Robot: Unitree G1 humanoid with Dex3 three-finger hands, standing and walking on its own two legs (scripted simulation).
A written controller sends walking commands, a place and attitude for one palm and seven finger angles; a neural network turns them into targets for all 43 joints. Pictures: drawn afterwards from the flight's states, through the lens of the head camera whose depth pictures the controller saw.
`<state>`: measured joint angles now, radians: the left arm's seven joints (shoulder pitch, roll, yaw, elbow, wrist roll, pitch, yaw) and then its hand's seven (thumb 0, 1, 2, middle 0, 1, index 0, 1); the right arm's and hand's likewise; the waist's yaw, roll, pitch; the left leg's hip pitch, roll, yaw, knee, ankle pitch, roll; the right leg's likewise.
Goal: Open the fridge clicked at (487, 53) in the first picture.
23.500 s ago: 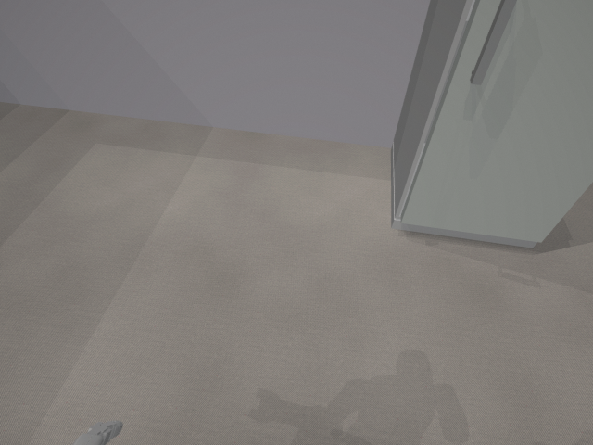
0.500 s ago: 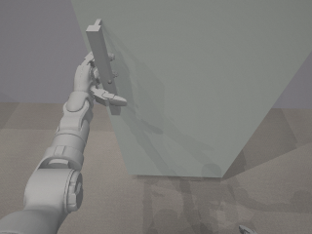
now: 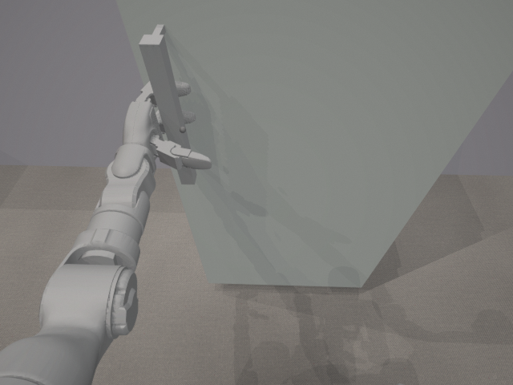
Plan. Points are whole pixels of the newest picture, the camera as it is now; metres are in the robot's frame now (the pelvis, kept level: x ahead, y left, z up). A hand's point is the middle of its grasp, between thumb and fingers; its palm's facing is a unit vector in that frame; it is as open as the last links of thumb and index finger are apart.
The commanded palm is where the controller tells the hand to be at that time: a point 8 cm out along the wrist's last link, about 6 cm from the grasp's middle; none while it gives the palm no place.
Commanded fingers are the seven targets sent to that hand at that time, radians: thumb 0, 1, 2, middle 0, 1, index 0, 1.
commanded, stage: slide the fingers in behind the handle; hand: left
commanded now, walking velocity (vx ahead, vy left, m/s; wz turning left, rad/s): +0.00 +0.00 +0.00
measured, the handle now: (176, 116) +0.51 +0.14 +0.14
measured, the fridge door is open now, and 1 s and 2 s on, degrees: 0 0 1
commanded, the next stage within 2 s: grip the handle and tug to test in 0.24 s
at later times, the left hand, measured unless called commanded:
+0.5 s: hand (183, 128) +0.47 +0.12 +0.15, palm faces -0.04 -1.00 -0.01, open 13.3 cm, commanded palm +0.44 +0.17 +0.15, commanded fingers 0.00 -0.08 0.48 -0.34 -1.26 -0.34 -1.26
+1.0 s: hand (184, 127) +0.47 +0.12 +0.15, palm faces -0.03 -1.00 +0.00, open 6.0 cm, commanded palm +0.44 +0.17 +0.15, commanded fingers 0.00 0.90 0.90 -0.45 -1.40 -0.45 -1.40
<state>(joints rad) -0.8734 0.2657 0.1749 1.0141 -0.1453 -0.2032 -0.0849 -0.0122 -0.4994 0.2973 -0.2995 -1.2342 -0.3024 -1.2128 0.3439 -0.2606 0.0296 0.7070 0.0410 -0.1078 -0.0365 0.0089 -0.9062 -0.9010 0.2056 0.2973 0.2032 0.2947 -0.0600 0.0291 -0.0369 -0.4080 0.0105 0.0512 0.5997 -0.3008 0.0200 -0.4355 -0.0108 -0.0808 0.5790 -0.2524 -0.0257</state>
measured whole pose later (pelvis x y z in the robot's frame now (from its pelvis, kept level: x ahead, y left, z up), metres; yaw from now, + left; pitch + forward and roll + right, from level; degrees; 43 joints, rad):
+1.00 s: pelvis +0.01 +0.00 +0.00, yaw -1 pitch +6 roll +0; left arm -0.81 0.25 0.20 0.93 -0.14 -0.16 -0.09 0.01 0.64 0.78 -0.42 -1.37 -0.41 -1.36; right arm 0.33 -0.25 0.03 0.68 0.04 -0.08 -0.03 0.01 -0.91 -0.90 0.21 0.30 0.20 0.29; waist -0.06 0.03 -0.05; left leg -0.38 0.02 0.06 0.58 -0.31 0.02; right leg -0.41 0.00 -0.06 0.56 -0.25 -0.02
